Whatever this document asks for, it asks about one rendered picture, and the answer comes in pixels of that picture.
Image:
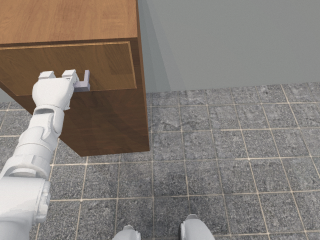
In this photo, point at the robot right thigh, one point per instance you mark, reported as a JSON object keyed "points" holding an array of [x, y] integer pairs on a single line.
{"points": [[195, 229]]}

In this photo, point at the robot left thigh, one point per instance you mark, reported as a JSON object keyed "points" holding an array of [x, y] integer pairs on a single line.
{"points": [[128, 234]]}

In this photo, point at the drawer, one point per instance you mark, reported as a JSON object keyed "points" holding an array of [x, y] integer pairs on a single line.
{"points": [[110, 64]]}

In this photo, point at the left robot upper arm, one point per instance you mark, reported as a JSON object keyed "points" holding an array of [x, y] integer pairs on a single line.
{"points": [[24, 202]]}

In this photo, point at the handle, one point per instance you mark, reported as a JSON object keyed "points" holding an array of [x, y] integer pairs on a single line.
{"points": [[82, 86]]}

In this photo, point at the robot thigh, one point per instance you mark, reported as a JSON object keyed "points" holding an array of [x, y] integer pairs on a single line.
{"points": [[195, 229], [128, 234]]}

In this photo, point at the cabinet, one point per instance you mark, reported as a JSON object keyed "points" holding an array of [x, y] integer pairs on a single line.
{"points": [[99, 122]]}

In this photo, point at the robot left hand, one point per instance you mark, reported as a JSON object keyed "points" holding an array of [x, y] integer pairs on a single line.
{"points": [[53, 91]]}

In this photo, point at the robot left forearm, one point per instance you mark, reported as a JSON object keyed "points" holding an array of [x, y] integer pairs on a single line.
{"points": [[32, 156]]}

